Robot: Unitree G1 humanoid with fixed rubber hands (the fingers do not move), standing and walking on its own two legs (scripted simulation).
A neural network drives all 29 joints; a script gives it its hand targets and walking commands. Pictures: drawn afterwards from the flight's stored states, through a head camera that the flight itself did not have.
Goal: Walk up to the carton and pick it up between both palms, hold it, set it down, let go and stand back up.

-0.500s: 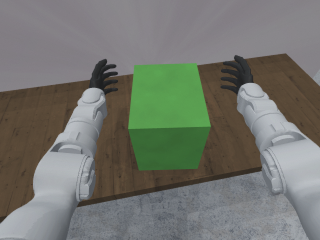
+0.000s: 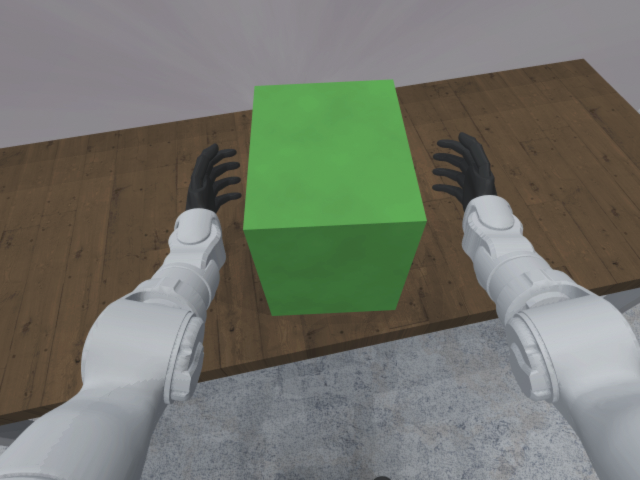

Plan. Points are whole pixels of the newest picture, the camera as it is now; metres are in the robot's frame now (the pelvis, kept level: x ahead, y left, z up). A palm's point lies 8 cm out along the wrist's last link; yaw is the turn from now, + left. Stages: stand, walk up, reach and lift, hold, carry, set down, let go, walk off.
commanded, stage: reach and lift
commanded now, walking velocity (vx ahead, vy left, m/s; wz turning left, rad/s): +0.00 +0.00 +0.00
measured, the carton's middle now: (329, 204) +0.49 +0.02 +0.01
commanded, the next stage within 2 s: none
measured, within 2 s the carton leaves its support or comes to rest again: neither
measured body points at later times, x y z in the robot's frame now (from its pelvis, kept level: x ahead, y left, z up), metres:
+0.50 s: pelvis +0.00 +0.00 +0.00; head +0.11 +0.00 +0.44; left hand +0.47 +0.16 +0.05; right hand +0.47 -0.13 +0.05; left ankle +0.01 +0.13 -0.72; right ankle +0.03 -0.11 -0.72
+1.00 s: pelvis +0.03 +0.01 +0.03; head +0.11 +0.01 +0.47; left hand +0.44 +0.15 +0.05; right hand +0.45 -0.13 +0.05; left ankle +0.01 +0.13 -0.72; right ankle +0.03 -0.11 -0.72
